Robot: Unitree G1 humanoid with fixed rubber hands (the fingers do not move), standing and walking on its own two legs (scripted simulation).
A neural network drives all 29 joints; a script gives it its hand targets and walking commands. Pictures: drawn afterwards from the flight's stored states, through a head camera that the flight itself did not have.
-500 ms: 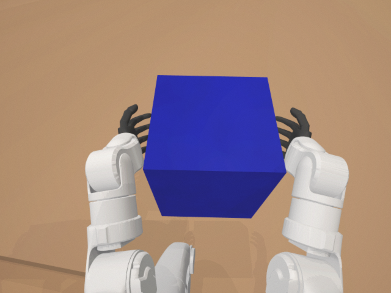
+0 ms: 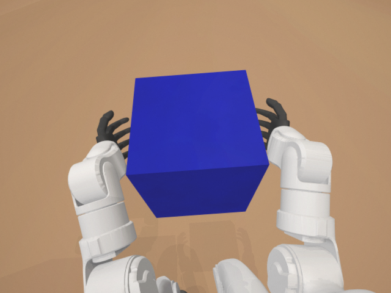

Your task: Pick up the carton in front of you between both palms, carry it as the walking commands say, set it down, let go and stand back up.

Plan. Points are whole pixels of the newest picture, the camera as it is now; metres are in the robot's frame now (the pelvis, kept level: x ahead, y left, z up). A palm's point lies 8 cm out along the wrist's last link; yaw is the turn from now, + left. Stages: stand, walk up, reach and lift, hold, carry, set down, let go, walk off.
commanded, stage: carry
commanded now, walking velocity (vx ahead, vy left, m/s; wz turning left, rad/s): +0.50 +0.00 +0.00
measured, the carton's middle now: (196, 152) +0.37 -0.03 +0.06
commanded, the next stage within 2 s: none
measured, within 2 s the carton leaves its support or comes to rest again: neither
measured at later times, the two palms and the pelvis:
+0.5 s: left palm (122, 45) +0.62 +0.10 +0.18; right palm (247, 29) +0.64 -0.20 +0.17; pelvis +0.29 -0.06 +0.05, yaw +3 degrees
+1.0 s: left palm (114, 22) +0.85 +0.15 +0.13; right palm (210, 10) +0.85 -0.15 +0.13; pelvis +0.61 +0.00 +0.06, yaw +1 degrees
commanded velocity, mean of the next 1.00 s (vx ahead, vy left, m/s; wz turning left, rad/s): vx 0.50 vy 0.00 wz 0.00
